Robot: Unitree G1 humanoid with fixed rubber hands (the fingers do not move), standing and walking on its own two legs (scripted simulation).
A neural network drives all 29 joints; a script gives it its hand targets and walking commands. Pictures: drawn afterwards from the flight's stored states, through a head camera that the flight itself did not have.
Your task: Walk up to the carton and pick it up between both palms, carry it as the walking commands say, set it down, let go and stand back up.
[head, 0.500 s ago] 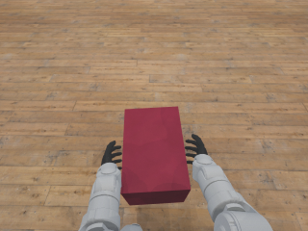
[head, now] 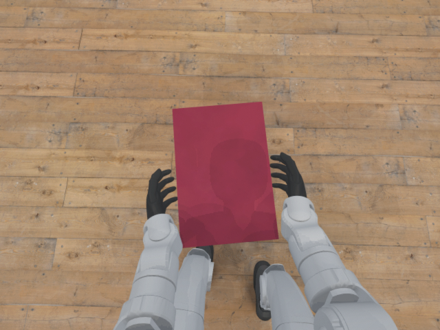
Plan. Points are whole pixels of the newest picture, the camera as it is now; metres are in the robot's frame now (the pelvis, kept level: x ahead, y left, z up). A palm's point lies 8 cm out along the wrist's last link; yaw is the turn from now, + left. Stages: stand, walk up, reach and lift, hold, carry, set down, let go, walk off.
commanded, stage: set down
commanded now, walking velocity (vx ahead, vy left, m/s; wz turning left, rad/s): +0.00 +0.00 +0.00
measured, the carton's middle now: (222, 177) +0.38 +0.06 -0.20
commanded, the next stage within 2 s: none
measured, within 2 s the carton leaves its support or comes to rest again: neither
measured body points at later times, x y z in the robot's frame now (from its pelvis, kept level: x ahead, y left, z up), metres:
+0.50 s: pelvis -0.05 +0.00 -0.06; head +0.21 +0.03 +0.31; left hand +0.30 +0.18 -0.20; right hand +0.35 -0.09 -0.21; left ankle +0.09 +0.11 -0.68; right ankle +0.03 -0.13 -0.68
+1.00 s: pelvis -0.04 +0.01 -0.13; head +0.27 +0.04 +0.18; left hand +0.34 +0.19 -0.31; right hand +0.40 -0.07 -0.30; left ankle +0.09 +0.11 -0.68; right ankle +0.03 -0.13 -0.68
